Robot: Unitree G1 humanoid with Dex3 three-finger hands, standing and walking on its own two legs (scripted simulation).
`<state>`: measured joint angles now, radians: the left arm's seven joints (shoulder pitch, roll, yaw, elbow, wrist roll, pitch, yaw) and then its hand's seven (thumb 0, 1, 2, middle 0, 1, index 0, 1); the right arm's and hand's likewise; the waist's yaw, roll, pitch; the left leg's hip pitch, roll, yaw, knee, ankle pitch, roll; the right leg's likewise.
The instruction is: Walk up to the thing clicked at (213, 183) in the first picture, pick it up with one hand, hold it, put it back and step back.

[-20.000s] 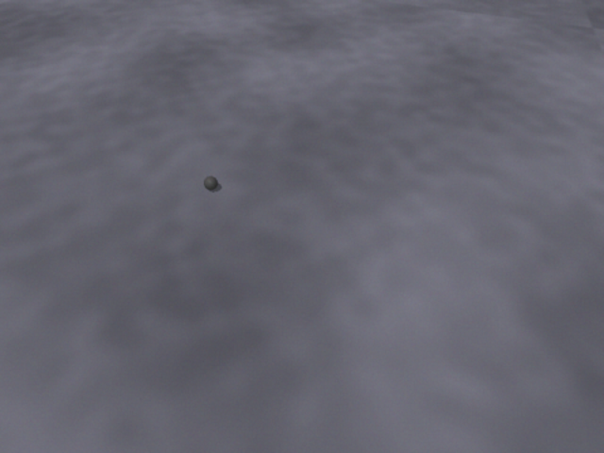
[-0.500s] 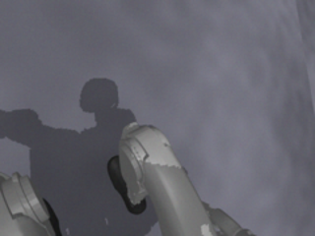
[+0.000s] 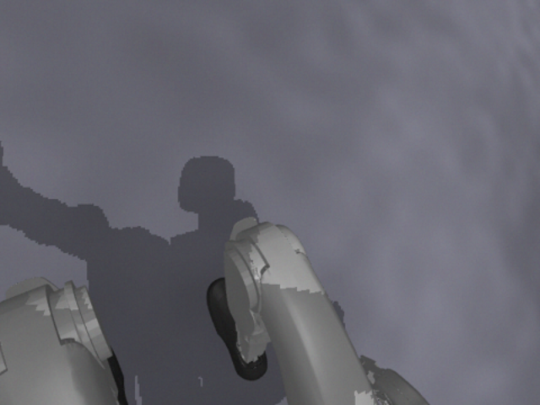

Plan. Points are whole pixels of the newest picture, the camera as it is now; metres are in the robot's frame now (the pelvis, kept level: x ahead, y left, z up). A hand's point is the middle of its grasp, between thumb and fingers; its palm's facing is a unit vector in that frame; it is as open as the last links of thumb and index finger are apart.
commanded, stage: settle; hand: left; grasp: from above
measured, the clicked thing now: out of the picture +0.48 +0.35 -0.24
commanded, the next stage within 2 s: lift in 0.58 s
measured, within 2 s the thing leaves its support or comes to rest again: neither
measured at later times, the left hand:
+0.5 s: hand out of the picture +0.46 +0.34 -0.14, palm faces -0.42 -0.09 -0.91, open 9.0 cm
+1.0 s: hand out of the picture +0.42 +0.35 -0.07, palm faces -0.46 -0.12 -0.88, open 9.1 cm
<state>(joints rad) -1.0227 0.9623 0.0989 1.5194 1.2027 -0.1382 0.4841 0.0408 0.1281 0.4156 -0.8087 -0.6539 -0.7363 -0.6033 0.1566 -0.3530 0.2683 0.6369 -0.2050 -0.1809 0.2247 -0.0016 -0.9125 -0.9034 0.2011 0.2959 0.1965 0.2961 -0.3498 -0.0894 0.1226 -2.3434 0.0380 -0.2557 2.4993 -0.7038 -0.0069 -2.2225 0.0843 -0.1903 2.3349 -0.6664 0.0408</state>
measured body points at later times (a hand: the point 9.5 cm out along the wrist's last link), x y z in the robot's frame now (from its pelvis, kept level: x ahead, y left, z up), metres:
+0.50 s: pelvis +0.00 +0.00 +0.01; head +0.23 +0.09 +0.39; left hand +0.48 +0.34 -0.08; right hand +0.08 -0.26 -0.08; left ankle +0.06 +0.13 -0.28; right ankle +0.11 -0.11 -0.28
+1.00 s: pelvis -0.01 +0.00 +0.06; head +0.21 +0.08 +0.44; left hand +0.45 +0.35 -0.02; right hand +0.07 -0.27 -0.05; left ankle +0.06 +0.13 -0.28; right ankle +0.11 -0.11 -0.28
